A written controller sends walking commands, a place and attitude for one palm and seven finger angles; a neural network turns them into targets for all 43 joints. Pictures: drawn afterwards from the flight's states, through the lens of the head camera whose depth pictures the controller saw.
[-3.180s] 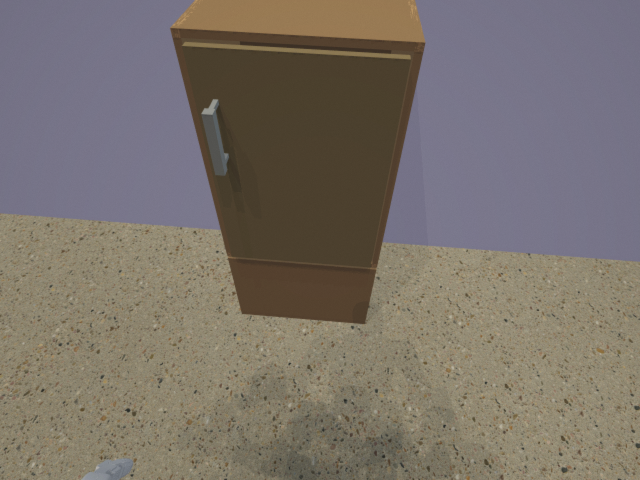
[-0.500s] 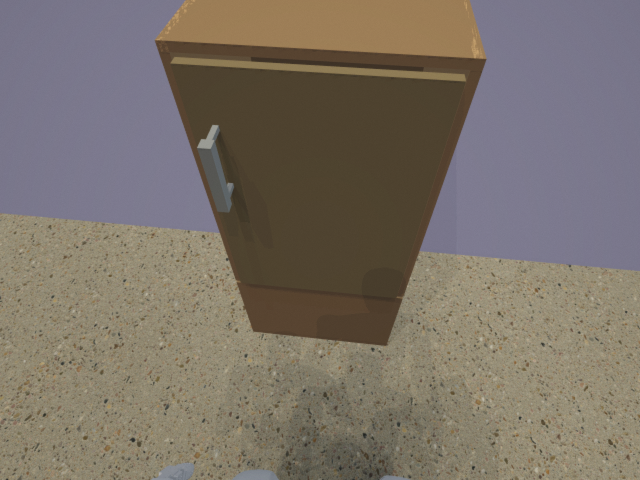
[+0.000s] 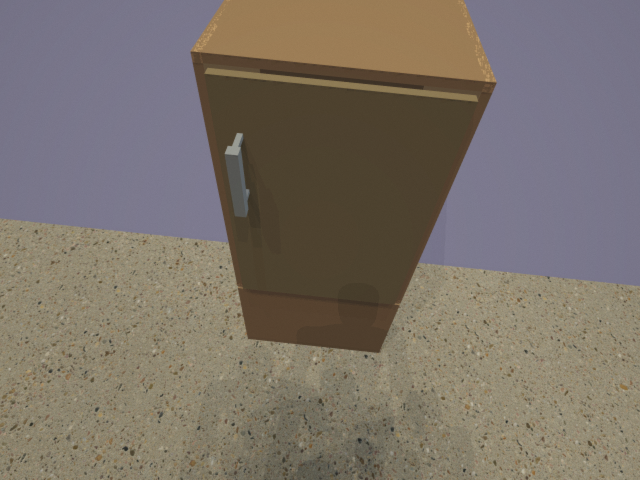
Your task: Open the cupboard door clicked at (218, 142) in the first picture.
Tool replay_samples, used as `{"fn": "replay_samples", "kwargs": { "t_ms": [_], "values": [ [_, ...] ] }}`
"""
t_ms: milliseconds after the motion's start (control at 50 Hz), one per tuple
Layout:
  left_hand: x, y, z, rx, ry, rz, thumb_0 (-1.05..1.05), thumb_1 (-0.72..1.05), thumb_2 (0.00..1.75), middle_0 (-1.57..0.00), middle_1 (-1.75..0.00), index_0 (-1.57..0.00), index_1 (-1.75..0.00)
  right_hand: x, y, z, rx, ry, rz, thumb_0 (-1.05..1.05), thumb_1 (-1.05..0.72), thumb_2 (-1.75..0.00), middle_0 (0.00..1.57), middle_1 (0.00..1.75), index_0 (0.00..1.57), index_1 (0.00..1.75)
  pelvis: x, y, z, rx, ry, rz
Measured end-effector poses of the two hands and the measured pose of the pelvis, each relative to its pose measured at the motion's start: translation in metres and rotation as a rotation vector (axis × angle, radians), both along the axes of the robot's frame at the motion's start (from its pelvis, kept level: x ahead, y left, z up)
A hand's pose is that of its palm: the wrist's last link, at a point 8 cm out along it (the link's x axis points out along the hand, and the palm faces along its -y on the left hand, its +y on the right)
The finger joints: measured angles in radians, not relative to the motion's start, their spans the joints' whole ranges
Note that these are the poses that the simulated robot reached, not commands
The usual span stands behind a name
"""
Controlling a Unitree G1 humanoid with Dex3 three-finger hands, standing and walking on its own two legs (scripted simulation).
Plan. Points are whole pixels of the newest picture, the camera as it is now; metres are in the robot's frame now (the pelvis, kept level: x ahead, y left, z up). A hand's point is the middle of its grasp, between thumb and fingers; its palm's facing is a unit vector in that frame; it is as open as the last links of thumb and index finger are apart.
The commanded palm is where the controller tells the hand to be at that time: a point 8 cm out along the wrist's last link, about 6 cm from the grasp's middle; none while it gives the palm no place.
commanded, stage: come to a stop and stand still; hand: left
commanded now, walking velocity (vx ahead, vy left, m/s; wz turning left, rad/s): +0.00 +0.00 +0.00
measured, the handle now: (240, 176) +0.58 +0.17 +0.01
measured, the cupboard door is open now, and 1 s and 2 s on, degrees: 0 0 0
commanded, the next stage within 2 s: look again from close up in 0.52 s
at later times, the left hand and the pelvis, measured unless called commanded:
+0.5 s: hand out of the picture -0.02 +0.12 -0.18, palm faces +0.06 -0.98 -0.17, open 7.3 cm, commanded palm none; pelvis -0.01 -0.04 +0.00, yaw +1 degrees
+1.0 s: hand out of the picture +0.01 +0.20 -0.19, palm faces +0.07 -0.97 -0.22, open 7.4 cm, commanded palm none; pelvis -0.02 +0.01 -0.02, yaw +2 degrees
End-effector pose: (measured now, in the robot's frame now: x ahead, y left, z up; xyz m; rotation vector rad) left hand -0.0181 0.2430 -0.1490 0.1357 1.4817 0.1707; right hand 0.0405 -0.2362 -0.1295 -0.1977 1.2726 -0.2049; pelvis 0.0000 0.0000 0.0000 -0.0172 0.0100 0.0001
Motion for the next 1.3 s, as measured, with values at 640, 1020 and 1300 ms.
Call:
{"fn": "replay_samples", "kwargs": {
  "t_ms": [640,1020,1300],
  "values": [
    [-0.025,-0.083,-0.004,-0.059,-0.017,0.023,0.01,0.91,0.9,-0.2,-0.3,-0.2,-0.3,-0.078,-0.009,-0.024,0.108,0.205,-0.028,0.0,-0.9,-0.9,0.2,0.3,0.2,0.3,-0.007,-0.037,-0.004,0.008,-0.042,0.03],
    [0.02,0.004,-0.004,0.041,-0.252,-0.015,0.0,0.91,0.9,-0.2,-0.3,-0.2,-0.3,0.014,0.014,-0.01,0.031,-0.153,0.066,0.0,-0.9,-0.9,0.2,0.3,0.2,0.3,-0.022,0.009,-0.015,-0.003,-0.065,0.028],
    [-0.044,0.023,0.001,0.053,-0.159,-0.019,0.0,0.91,0.9,-0.2,-0.3,-0.2,-0.3,-0.055,0.021,-0.014,0.049,-0.034,0.041,0.0,-0.9,-0.9,0.21,0.3,0.2,0.3,-0.054,0.021,-0.01,0.0,-0.056,0.029]
  ]
}}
